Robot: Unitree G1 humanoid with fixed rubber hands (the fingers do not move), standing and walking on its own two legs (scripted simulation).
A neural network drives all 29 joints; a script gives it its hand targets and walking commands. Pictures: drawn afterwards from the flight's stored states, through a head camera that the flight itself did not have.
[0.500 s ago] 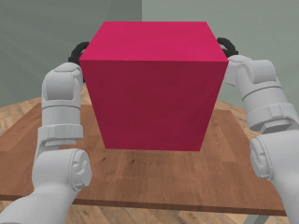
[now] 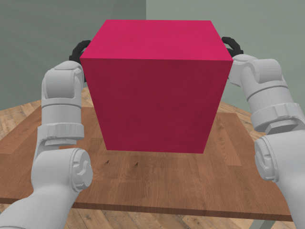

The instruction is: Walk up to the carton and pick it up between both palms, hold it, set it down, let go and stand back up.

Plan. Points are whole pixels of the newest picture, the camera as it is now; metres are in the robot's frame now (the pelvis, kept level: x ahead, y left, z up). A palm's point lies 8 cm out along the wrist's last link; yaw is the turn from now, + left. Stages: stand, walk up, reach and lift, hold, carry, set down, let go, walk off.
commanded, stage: hold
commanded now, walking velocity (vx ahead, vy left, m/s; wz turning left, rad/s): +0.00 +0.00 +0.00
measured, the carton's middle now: (156, 88) +0.40 -0.01 +0.26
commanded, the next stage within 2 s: set down in 0.32 s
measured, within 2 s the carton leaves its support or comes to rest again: neither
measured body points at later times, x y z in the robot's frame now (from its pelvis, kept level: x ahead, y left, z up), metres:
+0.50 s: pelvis +0.00 +0.00 +0.00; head -0.10 +0.02 +0.44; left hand +0.38 +0.18 +0.36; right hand +0.37 -0.19 +0.36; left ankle +0.02 +0.12 -0.75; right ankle +0.01 -0.11 -0.75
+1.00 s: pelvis +0.02 +0.01 +0.00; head -0.05 +0.04 +0.44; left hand +0.43 +0.18 +0.35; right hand +0.41 -0.19 +0.34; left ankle +0.02 +0.12 -0.75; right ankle +0.01 -0.11 -0.75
